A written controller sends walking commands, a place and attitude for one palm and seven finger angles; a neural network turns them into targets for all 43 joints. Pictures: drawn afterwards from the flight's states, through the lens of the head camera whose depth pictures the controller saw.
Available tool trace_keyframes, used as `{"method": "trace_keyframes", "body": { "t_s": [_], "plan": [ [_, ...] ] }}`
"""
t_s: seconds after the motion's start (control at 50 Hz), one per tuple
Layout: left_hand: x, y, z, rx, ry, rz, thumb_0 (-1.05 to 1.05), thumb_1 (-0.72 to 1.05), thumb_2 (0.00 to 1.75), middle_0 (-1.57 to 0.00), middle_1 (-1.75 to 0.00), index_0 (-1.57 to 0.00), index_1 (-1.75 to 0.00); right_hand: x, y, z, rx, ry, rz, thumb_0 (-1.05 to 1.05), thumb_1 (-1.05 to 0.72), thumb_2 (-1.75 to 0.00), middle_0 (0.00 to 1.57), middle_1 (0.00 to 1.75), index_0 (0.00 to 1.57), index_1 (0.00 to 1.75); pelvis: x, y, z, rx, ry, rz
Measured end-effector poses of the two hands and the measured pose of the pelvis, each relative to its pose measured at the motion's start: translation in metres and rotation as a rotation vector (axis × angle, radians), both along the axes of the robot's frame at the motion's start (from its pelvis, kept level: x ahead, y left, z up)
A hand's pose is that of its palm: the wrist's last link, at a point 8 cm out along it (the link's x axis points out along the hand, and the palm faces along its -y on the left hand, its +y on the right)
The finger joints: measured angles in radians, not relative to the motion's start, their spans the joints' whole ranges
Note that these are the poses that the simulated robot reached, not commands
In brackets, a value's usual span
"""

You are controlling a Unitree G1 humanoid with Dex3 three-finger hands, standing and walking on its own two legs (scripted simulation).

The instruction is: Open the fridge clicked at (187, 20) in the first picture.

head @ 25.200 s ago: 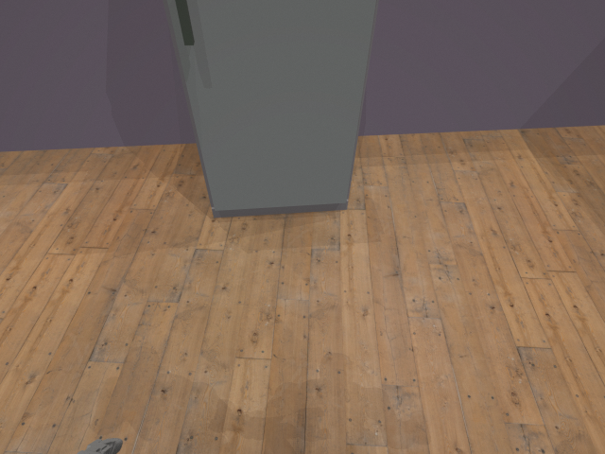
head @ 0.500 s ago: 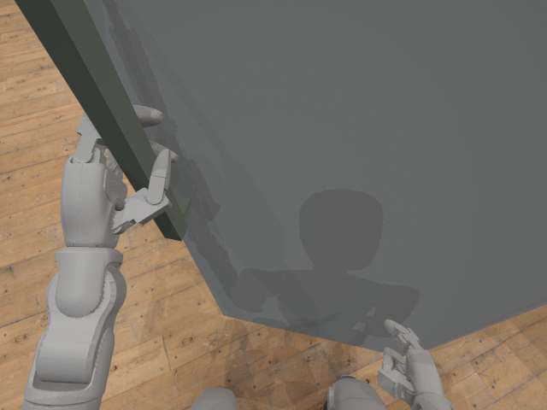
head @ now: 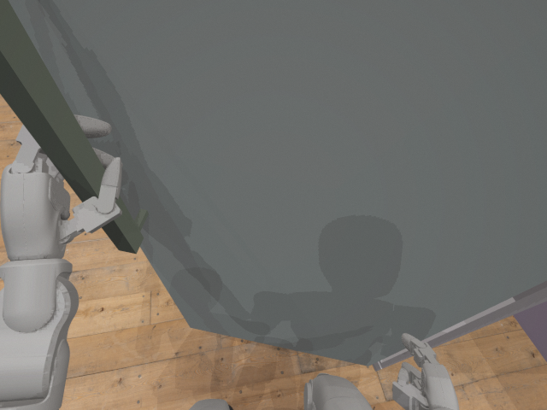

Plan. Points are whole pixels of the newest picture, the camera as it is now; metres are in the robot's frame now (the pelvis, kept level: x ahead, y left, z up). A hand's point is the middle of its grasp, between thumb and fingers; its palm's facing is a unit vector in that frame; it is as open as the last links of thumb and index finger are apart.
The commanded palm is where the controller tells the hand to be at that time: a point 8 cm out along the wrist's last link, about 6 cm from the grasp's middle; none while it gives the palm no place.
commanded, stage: walk backward, drawing the door open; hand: left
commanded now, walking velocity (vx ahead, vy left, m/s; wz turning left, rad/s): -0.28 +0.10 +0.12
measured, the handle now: (91, 152) +0.34 +0.21 +0.20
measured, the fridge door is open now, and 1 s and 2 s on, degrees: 60 65 70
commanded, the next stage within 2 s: stop walking and hold the door back in 0.14 s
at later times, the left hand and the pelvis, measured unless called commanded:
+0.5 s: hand (71, 282) +0.21 +0.20 +0.18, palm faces +0.39 -0.90 -0.20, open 6.6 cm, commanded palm +0.20 +0.24 +0.17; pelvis -0.11 -0.05 -0.02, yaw +6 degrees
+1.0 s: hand (92, 235) +0.25 +0.19 +0.19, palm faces +0.31 -0.94 -0.13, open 5.9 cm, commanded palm +0.20 +0.23 +0.17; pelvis -0.15 -0.04 -0.01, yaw +7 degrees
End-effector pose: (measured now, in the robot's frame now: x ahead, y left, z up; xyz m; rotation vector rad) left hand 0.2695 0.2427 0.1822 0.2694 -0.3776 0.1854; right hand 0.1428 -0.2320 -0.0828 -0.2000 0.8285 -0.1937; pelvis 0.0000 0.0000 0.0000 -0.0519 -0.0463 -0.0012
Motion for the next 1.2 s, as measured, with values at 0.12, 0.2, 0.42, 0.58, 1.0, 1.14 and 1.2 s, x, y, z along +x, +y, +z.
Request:
{"method": "trace_keyframes", "body": {
  "t_s": [0.12, 0.2, 0.42, 0.58, 1.0, 1.14, 1.2],
  "plan": [
    [-0.037, -0.004, 0.003, 0.020, 0.032, 0.138, -0.10, 0.57, 0.80, -0.47, -1.42, -0.31, -1.35, 0.004, 0.002, -0.014, 0.091, -0.032, 0.128, 0.01, -0.90, -0.90, 0.20, 0.30, 0.20, 0.30, -0.021, -0.035, -0.003, -0.007, -0.008, 0.024],
    [-0.062, -0.006, 0.002, 0.049, 0.007, 0.227, -0.13, 0.55, 0.79, -0.50, -1.43, -0.32, -1.34, 0.006, -0.015, -0.025, 0.102, -0.057, 0.164, 0.01, -0.90, -0.90, 0.20, 0.30, 0.21, 0.30, -0.041, -0.057, -0.013, 0.007, -0.032, 0.035],
    [-0.100, -0.006, 0.000, 0.023, -0.045, 0.208, -0.17, 0.50, 0.84, -0.49, -1.51, -0.36, -1.35, -0.034, -0.070, 0.009, -0.117, -0.064, 0.137, 0.01, -0.90, -0.90, 0.20, 0.30, 0.20, 0.30, -0.086, -0.059, -0.010, 0.081, 0.017, 0.118],
    [-0.094, -0.007, 0.004, -0.044, 0.017, 0.148, -0.11, 0.55, 0.87, -0.46, -1.52, -0.40, -1.35, -0.083, -0.040, 0.005, -0.065, -0.026, 0.152, 0.01, -0.91, -0.90, 0.19, 0.30, 0.20, 0.30, -0.123, -0.048, -0.003, 0.039, -0.018, 0.162],
    [-0.054, -0.009, 0.007, -0.130, 0.122, 0.111, -0.07, 0.66, 0.79, -0.46, -1.41, -0.35, -1.40, -0.176, -0.061, -0.024, -0.059, 0.096, 0.035, 0.01, -0.90, -0.90, 0.20, 0.30, 0.20, 0.30, -0.149, -0.041, -0.008, 0.059, -0.008, 0.117],
    [-0.062, -0.011, 0.006, -0.135, 0.096, 0.122, -0.06, 0.67, 0.78, -0.46, -1.40, -0.32, -1.40, -0.166, -0.058, -0.019, -0.028, 0.094, 0.050, 0.01, -0.90, -0.90, 0.20, 0.30, 0.20, 0.30, -0.142, -0.046, -0.002, 0.041, 0.002, 0.110],
    [-0.069, -0.011, 0.006, -0.125, 0.083, 0.135, -0.06, 0.66, 0.79, -0.47, -1.41, -0.32, -1.40, -0.151, -0.052, -0.019, -0.013, 0.084, 0.085, 0.01, -0.90, -0.90, 0.20, 0.30, 0.20, 0.30, -0.138, -0.050, -0.001, 0.040, 0.010, 0.109]
  ]
}}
